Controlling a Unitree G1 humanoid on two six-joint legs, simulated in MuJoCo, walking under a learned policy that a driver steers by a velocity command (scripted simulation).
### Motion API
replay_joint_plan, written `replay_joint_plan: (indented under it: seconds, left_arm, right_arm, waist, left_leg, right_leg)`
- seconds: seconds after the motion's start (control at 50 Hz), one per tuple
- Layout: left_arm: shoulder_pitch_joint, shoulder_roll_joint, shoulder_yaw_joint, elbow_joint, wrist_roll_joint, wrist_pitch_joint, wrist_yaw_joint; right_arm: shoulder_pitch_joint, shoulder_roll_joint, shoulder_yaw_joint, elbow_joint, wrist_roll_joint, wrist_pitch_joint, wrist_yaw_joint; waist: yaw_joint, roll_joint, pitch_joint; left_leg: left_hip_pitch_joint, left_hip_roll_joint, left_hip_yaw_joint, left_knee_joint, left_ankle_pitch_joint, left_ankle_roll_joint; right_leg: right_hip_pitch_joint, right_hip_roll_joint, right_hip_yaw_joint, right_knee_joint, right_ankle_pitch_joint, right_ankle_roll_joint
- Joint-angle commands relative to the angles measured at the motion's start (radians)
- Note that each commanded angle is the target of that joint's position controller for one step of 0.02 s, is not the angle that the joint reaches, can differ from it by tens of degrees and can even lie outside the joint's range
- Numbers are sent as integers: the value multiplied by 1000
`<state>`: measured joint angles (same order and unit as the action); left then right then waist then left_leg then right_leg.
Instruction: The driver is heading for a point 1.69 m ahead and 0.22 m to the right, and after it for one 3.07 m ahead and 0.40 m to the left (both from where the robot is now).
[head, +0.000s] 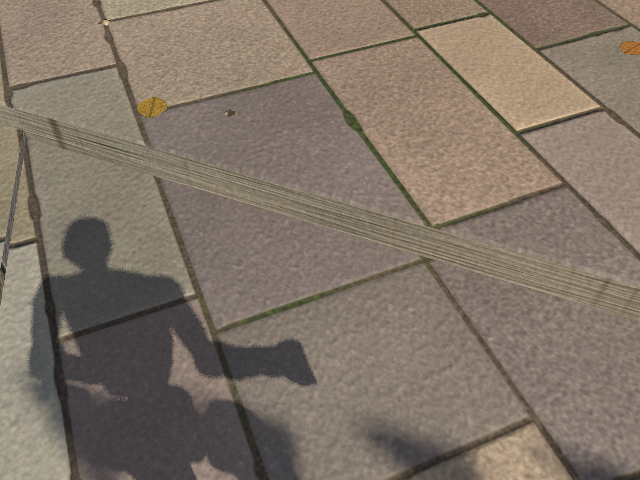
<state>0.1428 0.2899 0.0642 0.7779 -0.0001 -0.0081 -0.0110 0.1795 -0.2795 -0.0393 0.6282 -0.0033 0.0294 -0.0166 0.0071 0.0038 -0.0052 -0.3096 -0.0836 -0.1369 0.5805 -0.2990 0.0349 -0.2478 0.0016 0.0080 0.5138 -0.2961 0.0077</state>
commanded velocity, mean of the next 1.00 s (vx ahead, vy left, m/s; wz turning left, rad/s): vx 0.42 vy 0.00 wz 0.05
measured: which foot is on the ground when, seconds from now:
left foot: down 0.00-0.00, up 0.02-0.34, down 0.36-0.90, up 0.92-1.00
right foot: down 0.00-0.38, up 0.40-0.86, down 0.88-1.00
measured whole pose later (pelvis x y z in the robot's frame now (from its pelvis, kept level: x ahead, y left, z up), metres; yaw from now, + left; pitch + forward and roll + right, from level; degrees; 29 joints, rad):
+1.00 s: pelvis +0.44 +0.02 +0.00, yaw +1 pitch +1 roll +0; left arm 0.15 0.28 0.04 0.74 0.03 -0.07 -0.03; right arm 0.34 -0.30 -0.04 0.81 -0.02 -0.06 0.01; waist -0.02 0.02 0.05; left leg -0.33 0.01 -0.05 1.15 -0.39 0.03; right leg -0.40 0.03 -0.05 0.52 -0.15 -0.06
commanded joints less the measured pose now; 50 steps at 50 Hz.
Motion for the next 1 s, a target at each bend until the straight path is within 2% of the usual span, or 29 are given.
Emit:
replay_joint_plan:
  seconds: [0.02,0.04,0.06,0.1,0.16,0.2,0.28,0.34,0.36,0.38,0.4,0.42,0.44,0.46,0.48,0.5,0.58,0.68,0.74,0.8,0.84,0.86,0.88,0.9,0.92,0.94,0.96,0.98,1.0]
  left_arm:
    - [167,239,51,-3,17,-27,-3]
    - [163,225,52,-14,15,-39,-1]
    - [141,187,41,-16,9,-49,10]
    - [122,152,30,-19,-12,-56,24]
    - [152,132,25,-14,-10,-58,27]
    - [163,144,28,-16,-15,-56,25]
    - [210,191,40,-9,-29,-52,9]
    - [199,181,33,-7,-33,-46,4]
    - [201,145,19,-5,-25,-49,3]
    - [186,71,-9,-33,-1,-56,0]
    - [223,17,-24,-83,-16,-78,9]
    - [184,132,5,-75,-37,-90,9]
    - [138,157,14,-84,-48,-97,2]
    - [122,138,10,-75,-38,-98,1]
    - [109,125,11,-74,-22,-96,-2]
    - [115,114,11,-70,-18,-90,-7]
    - [76,74,3,-79,-8,-65,-10]
    - [-108,37,-18,-130,-11,-79,-24]
    - [-192,43,-19,-163,-18,-87,-40]
    - [-211,64,-13,-183,-17,-93,-54]
    - [-134,100,3,-171,-12,-93,-52]
    - [-9,131,23,-139,-11,-90,-43]
    - [160,179,42,-99,-8,-85,-29]
    - [283,285,63,-83,16,-80,-19]
    - [308,233,50,-66,-1,-78,-25]
    - [244,176,32,-71,-11,-75,-21]
    - [185,153,26,-49,58,-58,-5]
    - [145,116,13,-42,59,-55,-4]
    - [124,93,5,-33,43,-57,-5]
  right_arm:
    - [3,-80,-21,-86,1,-33,-1]
    - [-75,-159,-42,-98,14,-49,-7]
    - [-80,-184,-58,-91,27,-58,-5]
    - [-50,-148,-55,-68,14,-67,7]
    - [-95,-71,-35,-67,11,-95,25]
    - [-127,-35,-22,-74,14,-106,34]
    - [-135,-68,-26,-81,29,-109,48]
    - [-5,-111,-49,-40,32,-106,44]
    - [111,-148,-69,-9,33,-104,35]
    - [272,-219,-89,11,19,-102,21]
    - [333,-312,-103,20,1,-103,29]
    - [292,-222,-77,19,7,-113,37]
    - [237,-174,-59,16,10,-119,39]
    - [190,-148,-50,10,5,-120,41]
    - [152,-130,-44,9,1,-119,43]
    - [129,-117,-39,8,-4,-121,42]
    - [131,-126,-43,33,5,-135,33]
    - [184,-159,-51,80,13,-122,17]
    - [236,-173,-55,117,22,-113,14]
    - [248,-183,-61,143,26,-98,8]
    - [234,-205,-67,146,22,-88,3]
    - [218,-203,-64,145,19,-80,0]
    - [222,-178,-50,137,8,-77,-4]
    - [332,-67,-16,105,-4,-92,2]
    - [353,-59,-6,126,12,-115,10]
    - [246,-154,-32,106,43,-131,20]
    - [179,-138,-26,113,-23,-118,23]
    - [175,-101,-17,114,-39,-110,27]
    - [193,-90,-14,118,-55,-93,33]
  waist:
    - [11,-238,-29]
    - [64,-228,73]
    - [47,-185,112]
    - [29,-164,104]
    - [53,-138,71]
    - [68,-148,52]
    - [73,-160,54]
    - [-13,-130,32]
    - [-72,-98,-24]
    - [-141,66,-150]
    - [-111,351,-225]
    - [-115,220,-146]
    - [-92,182,-48]
    - [-71,114,-14]
    - [-50,90,17]
    - [-28,97,23]
    - [-7,64,44]
    - [-63,56,82]
    - [-87,49,103]
    - [-68,58,97]
    - [-18,92,30]
    - [54,94,-53]
    - [126,79,-177]
    - [96,-143,-355]
    - [98,-271,-467]
    - [109,-176,-296]
    - [66,-11,-141]
    - [19,3,-55]
    - [-16,-40,-30]
  left_leg:
    - [-299,-30,61,187,-282,3]
    - [-416,29,38,353,-300,-21]
    - [-462,64,13,439,-233,-21]
    - [-511,107,40,464,-112,-34]
    - [-423,127,115,337,38,-48]
    - [-303,118,151,191,83,-55]
    - [-146,102,175,22,95,-42]
    - [80,76,194,-75,138,4]
    - [237,84,171,-93,124,31]
    - [453,282,-71,-137,39,98]
    - [592,475,-562,-315,-239,248]
    - [528,468,-591,-362,-336,246]
    - [452,438,-455,-355,-276,218]
    - [380,387,-346,-363,-159,201]
    - [319,350,-268,-378,-49,194]
    - [269,322,-205,-401,35,184]
    - [217,296,-68,-453,253,200]
    - [200,264,50,-466,313,169]
    - [262,298,51,-447,311,164]
    - [370,338,47,-383,416,142]
    - [413,330,60,-270,704,118]
    - [397,294,92,-116,865,96]
    - [255,251,120,111,784,62]
    - [-127,115,144,520,311,-3]
    - [-323,6,18,729,-267,-26]
    - [-437,77,-15,794,-239,-17]
    - [-366,99,38,721,-90,4]
    - [-303,141,54,639,-47,7]
    - [-230,162,64,581,-34,1]
  right_leg:
    - [206,-321,444,-259,-224,-223]
    - [164,-399,602,-354,-388,-304]
    - [157,-382,574,-360,-422,-285]
    - [213,-315,453,-360,-331,-231]
    - [194,-229,263,-370,-86,-193]
    - [144,-195,173,-361,19,-184]
    - [93,-239,170,-337,32,-196]
    - [29,-238,148,-240,106,-157]
    - [-15,-192,93,-87,205,-125]
    - [-155,-115,3,259,107,-67]
    - [-448,25,-1,576,-244,-22]
    - [-547,-27,87,714,-239,-31]
    - [-590,-73,80,728,-146,-55]
    - [-563,-105,68,701,-60,-58]
    - [-542,-126,64,651,-2,-53]
    - [-494,-143,63,624,43,-48]
    - [-493,-139,37,493,160,-2]
    - [-424,-94,-6,162,383,12]
    - [-410,-73,-7,66,406,-9]
    - [-406,-57,-4,8,322,-50]
    - [-273,-8,-45,2,241,-83]
    - [-101,27,-77,-17,242,-112]
    - [187,-31,-23,24,271,-153]
    - [604,-305,400,32,197,-294]
    - [713,-405,780,-166,20,-379]
    - [598,-370,668,-207,-88,-322]
    - [364,-349,483,-208,119,-271]
    - [213,-296,360,-234,255,-234]
    - [115,-250,274,-260,311,-206]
